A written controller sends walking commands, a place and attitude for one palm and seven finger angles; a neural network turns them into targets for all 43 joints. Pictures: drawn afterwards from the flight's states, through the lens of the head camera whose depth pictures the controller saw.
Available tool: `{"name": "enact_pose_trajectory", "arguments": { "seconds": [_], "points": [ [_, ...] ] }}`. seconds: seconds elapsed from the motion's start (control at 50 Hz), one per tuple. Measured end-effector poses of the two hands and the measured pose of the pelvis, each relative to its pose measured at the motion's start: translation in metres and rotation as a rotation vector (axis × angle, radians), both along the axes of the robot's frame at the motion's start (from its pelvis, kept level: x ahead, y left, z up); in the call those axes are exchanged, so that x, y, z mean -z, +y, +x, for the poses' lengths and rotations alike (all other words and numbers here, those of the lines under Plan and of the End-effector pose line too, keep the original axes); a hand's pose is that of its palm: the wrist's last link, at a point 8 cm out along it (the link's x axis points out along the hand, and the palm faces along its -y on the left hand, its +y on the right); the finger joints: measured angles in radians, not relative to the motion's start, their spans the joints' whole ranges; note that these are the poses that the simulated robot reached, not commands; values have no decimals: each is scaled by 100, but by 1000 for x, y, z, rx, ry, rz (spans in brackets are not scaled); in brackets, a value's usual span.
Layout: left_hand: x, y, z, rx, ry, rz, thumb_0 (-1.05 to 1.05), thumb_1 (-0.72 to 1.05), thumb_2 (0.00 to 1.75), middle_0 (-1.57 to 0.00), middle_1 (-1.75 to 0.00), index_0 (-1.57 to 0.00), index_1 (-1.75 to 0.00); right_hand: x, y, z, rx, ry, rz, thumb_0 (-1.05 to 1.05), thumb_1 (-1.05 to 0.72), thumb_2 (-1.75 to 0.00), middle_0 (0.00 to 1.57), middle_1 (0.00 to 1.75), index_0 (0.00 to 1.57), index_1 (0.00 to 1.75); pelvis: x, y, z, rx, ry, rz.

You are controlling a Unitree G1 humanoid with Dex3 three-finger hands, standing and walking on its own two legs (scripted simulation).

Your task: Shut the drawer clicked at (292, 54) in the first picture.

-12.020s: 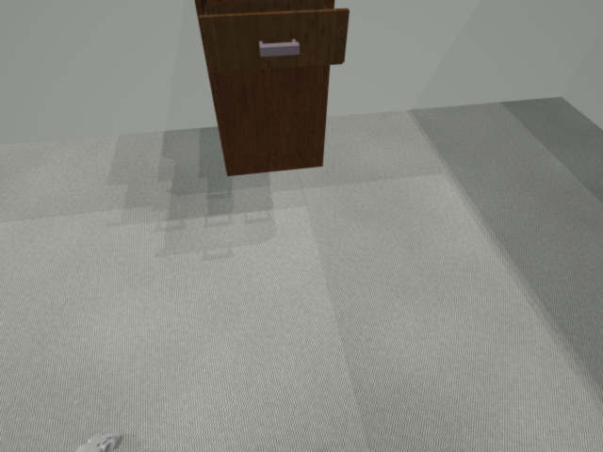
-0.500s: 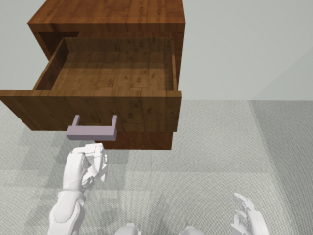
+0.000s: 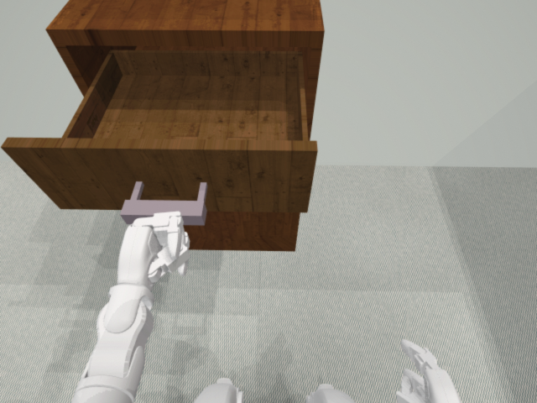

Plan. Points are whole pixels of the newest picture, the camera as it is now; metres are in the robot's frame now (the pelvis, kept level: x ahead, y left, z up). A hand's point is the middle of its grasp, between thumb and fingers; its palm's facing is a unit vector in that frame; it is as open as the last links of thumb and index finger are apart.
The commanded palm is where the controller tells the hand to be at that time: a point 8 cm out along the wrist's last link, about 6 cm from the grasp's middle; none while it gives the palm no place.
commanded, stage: push the drawer shut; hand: left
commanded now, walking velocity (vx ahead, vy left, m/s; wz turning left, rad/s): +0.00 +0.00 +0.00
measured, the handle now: (168, 200) +0.40 +0.17 +0.05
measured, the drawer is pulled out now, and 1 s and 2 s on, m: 0.26 0.14 0.03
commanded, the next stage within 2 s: none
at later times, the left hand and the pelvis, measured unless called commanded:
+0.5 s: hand (191, 208) +0.39 +0.13 +0.05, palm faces -0.01 -1.00 -0.04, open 3.1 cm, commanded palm +0.37 +0.19 +0.05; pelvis -0.01 +0.01 +0.00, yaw -1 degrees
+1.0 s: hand (198, 181) +0.44 +0.13 +0.05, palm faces +0.00 -1.00 -0.04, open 3.2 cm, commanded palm +0.43 +0.19 +0.05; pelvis -0.01 +0.01 -0.01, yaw -2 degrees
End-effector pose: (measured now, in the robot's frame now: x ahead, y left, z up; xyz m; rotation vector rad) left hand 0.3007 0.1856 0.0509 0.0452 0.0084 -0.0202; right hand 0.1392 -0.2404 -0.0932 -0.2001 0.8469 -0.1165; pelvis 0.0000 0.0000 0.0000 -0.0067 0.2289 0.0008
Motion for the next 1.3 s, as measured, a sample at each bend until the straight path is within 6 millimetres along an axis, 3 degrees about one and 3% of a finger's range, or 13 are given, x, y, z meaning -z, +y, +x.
{"name": "enact_pose_trajectory", "arguments": {
  "seconds": [0.46,1.06,1.3],
  "points": [
    [0,2,66,-5,-2,-1,-1,84,90,-140,-160,-140,-160,10,-5,-56,74,147,-21,1,-90,-90,21,30,21,30,1,7,-10,14,26,-7],
    [-2,-2,130,-24,-2,-1,2,86,92,-140,-160,-140,-160,25,-9,-111,129,317,-23,1,-90,-90,21,30,21,30,9,7,-15,24,83,-9],
    [-3,-3,160,-30,2,-1,3,87,92,-140,-160,-140,-160,30,-12,-142,162,411,-32,1,-90,-90,21,30,21,30,15,6,-17,29,123,-12]
  ]
}}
